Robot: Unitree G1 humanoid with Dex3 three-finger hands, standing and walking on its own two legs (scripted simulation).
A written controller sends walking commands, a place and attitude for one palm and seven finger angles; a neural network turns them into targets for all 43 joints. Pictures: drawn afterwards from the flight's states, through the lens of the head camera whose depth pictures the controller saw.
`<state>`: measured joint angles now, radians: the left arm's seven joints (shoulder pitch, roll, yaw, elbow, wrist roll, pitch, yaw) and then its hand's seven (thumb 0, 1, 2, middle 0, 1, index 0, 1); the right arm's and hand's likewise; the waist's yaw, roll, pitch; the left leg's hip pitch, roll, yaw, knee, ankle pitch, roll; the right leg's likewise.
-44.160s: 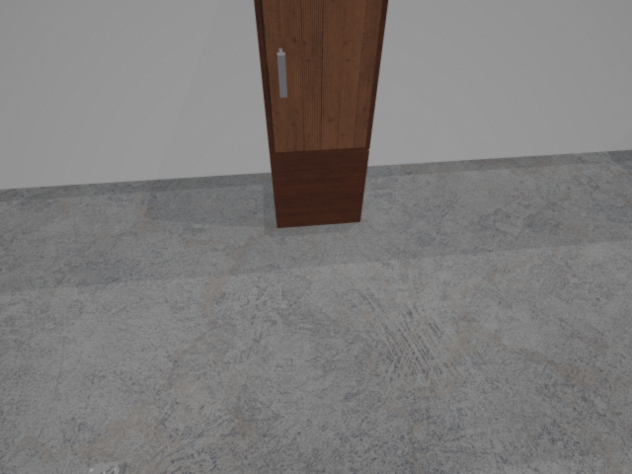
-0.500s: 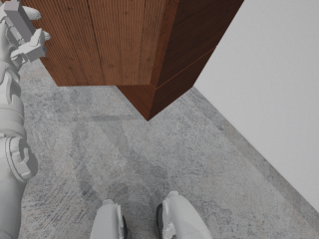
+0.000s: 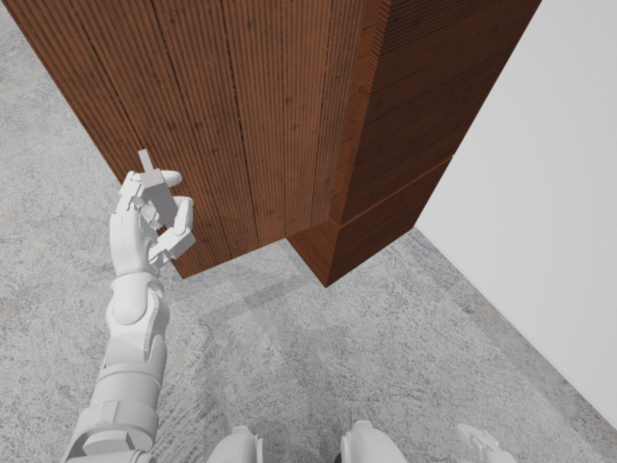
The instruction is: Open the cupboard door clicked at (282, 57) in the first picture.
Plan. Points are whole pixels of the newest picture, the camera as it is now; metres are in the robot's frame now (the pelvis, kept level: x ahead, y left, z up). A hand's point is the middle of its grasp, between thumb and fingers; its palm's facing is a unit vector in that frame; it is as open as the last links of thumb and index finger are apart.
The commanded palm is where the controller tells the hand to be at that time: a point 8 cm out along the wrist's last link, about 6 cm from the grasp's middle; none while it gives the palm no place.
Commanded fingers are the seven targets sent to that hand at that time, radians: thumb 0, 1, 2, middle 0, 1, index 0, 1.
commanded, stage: pull the door open along its arc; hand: left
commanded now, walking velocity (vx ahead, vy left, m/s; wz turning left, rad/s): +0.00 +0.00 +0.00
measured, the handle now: (163, 196) +0.45 +0.19 +0.03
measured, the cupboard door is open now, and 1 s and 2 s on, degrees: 80 100 100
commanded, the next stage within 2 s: open thumb and fingers to let go in 0.46 s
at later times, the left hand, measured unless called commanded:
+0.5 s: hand (247, 278) +0.33 +0.07 +0.04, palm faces +0.43 -0.90 +0.00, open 6.4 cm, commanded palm +0.27 +0.11 +0.03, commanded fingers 0.00 0.90 0.90 -0.40 -1.35 -0.40 -1.35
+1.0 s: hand (245, 279) +0.33 +0.08 +0.03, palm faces +0.40 -0.92 -0.01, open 11.2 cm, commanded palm +0.29 +0.12 +0.03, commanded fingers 0.00 -0.50 0.30 -0.29 -1.15 -0.29 -1.15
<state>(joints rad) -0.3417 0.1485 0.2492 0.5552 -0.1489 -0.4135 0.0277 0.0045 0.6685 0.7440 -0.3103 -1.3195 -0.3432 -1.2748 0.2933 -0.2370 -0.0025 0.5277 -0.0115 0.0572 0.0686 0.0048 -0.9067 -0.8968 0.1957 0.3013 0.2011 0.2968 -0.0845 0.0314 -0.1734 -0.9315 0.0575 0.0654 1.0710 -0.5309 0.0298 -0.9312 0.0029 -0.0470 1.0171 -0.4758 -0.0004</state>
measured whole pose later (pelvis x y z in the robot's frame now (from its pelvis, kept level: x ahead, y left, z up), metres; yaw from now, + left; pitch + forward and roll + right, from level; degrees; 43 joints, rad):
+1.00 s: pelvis -0.02 -0.04 +0.00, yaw +4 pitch +18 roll +1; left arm -0.23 -0.06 -0.03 0.55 0.05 -0.50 0.49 0.01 -0.06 0.49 -0.33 -1.25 -0.30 -1.24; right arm 0.21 -0.19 -0.02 0.63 -0.08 0.00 0.04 0.01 -0.91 -0.90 0.20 0.30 0.20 0.30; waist -0.02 0.03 -0.17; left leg -0.89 0.03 0.01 1.07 -0.49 -0.02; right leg -0.89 -0.02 -0.10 1.08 -0.50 -0.06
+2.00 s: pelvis -0.02 +0.00 -0.01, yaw +3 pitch +17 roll -1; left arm -0.06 0.07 -0.08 0.32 -0.08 -0.42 -0.01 -0.01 -0.50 0.30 -0.10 -0.35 -0.11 -0.35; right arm 0.26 -0.23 -0.01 0.50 0.00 0.00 0.05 0.01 -0.91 -0.90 0.20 0.30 0.20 0.30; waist -0.02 0.03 -0.16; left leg -0.89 0.02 0.05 1.12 -0.53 0.03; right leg -0.89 -0.04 -0.06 1.10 -0.50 -0.01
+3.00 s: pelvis -0.03 -0.02 -0.01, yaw +4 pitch +14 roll -2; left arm 0.35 0.25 0.11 -0.08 -0.26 -0.32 -0.26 -0.01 -0.50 0.30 -0.15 -0.30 -0.15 -0.30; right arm 0.26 -0.23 0.03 0.46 0.04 -0.07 -0.05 0.01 -0.90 -0.90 0.20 0.30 0.20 0.30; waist -0.01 0.05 -0.15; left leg -0.85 0.03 -0.01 1.14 -0.53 0.00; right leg -0.82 -0.02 -0.11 1.09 -0.51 -0.03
